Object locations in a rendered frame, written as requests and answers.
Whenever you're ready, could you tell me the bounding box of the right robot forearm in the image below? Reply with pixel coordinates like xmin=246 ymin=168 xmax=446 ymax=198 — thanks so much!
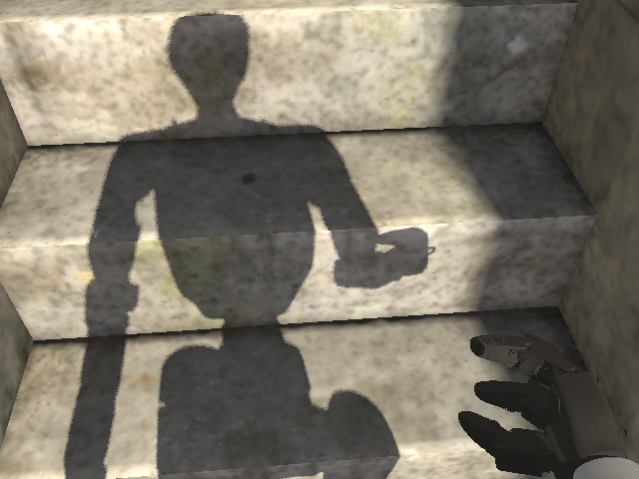
xmin=573 ymin=457 xmax=639 ymax=479

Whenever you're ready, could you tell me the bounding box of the right robot hand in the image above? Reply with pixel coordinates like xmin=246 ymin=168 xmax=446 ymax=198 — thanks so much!
xmin=458 ymin=333 xmax=628 ymax=479

